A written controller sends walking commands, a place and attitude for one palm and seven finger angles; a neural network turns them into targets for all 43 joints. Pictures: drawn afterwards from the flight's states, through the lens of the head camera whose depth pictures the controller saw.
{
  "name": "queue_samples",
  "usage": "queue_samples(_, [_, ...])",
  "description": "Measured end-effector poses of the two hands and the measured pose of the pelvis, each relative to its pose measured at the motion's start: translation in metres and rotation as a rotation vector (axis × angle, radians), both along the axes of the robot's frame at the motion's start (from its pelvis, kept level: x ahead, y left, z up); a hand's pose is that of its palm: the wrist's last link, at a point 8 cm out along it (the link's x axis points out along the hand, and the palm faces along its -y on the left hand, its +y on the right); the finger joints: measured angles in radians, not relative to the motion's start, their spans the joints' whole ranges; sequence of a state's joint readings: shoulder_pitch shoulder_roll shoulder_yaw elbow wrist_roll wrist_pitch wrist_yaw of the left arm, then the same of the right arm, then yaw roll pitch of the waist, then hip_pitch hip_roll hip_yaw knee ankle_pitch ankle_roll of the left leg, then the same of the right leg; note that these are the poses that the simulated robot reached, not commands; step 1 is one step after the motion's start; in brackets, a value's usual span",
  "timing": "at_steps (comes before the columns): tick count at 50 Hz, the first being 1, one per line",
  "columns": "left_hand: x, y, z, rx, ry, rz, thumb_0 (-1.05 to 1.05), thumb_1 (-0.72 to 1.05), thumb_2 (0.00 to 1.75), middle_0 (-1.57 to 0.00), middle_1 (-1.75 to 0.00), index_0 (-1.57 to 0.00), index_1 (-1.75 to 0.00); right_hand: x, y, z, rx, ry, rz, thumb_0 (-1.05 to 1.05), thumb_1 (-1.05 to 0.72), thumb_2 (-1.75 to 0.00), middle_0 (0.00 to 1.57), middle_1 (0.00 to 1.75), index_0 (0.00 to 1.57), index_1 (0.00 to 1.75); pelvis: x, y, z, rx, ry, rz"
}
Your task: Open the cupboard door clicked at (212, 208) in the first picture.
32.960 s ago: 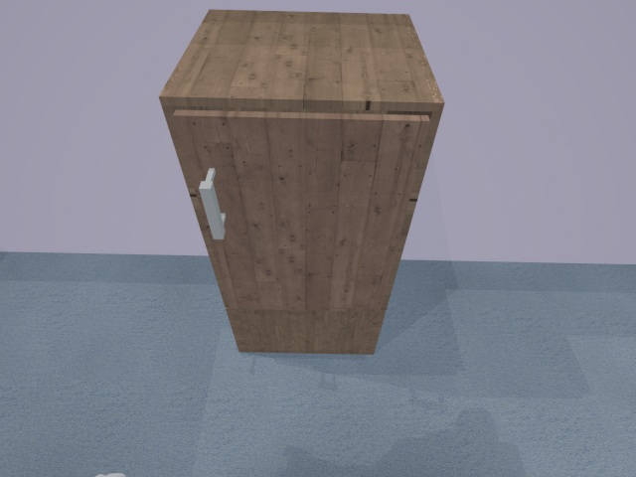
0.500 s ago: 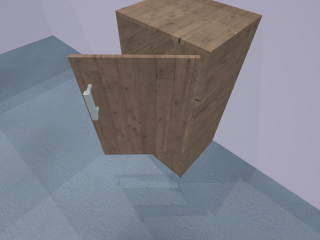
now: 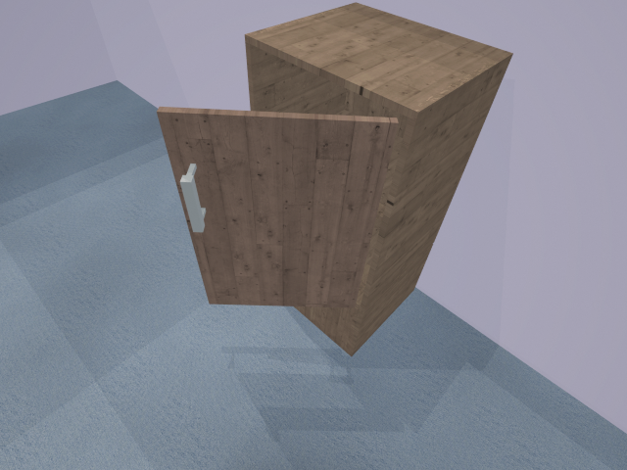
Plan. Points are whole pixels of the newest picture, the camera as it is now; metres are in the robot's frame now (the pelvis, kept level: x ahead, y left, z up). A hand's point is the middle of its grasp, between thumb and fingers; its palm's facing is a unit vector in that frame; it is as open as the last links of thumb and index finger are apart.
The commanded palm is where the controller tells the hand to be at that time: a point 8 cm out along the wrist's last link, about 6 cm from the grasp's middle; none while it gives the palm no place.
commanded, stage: come to a stop and stand still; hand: left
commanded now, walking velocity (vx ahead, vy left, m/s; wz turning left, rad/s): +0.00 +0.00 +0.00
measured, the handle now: (195, 198) +0.59 +0.27 -0.03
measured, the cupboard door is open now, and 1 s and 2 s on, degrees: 43 43 43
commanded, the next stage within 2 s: look again from close up in 0.10 s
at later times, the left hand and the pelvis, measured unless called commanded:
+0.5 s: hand out of the picture -0.03 +0.15 -0.18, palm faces +0.03 -0.99 -0.13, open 7.4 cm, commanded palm none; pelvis +0.00 +0.00 +0.00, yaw +0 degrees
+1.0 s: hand out of the picture -0.02 +0.16 -0.18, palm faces +0.06 -0.99 -0.15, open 7.4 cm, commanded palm none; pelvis +0.02 +0.01 +0.00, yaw +0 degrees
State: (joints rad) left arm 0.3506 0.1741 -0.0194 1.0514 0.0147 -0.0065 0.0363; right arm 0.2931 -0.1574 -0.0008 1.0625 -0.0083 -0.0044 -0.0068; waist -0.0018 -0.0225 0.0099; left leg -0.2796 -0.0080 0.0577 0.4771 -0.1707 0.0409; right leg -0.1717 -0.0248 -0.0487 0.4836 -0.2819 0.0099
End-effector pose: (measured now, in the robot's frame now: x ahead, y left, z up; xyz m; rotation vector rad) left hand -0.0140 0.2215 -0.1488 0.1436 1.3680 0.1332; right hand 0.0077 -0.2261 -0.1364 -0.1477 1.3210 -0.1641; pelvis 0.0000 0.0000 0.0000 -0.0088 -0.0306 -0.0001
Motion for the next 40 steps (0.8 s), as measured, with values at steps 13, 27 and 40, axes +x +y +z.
queue_samples(13, [-0.023, -0.015, -0.003, -0.039, 0.065, 0.024, 0.00, 0.90, 0.90, -0.20, -0.29, -0.20, -0.30, -0.012, 0.006, 0.000, 0.005, 0.052, -0.010, 0.01, -0.92, -0.90, 0.20, 0.30, 0.20, 0.30, -0.001, 0.000, 0.002, -0.003, -0.001, 0.002])
queue_samples(27, [-0.015, -0.017, -0.004, -0.052, 0.054, 0.023, 0.00, 0.90, 0.90, -0.20, -0.29, -0.20, -0.30, -0.011, 0.009, 0.002, 0.000, 0.058, -0.020, 0.01, -0.92, -0.90, 0.20, 0.30, 0.20, 0.30, 0.002, 0.002, 0.003, -0.003, 0.002, -0.001])
queue_samples(40, [-0.007, -0.011, -0.001, -0.034, 0.042, 0.021, 0.00, 0.90, 0.90, -0.20, -0.29, -0.20, -0.30, -0.011, 0.013, 0.000, 0.010, 0.062, -0.025, 0.01, -0.92, -0.90, 0.20, 0.30, 0.20, 0.30, 0.004, 0.004, 0.003, 0.000, 0.002, -0.002])
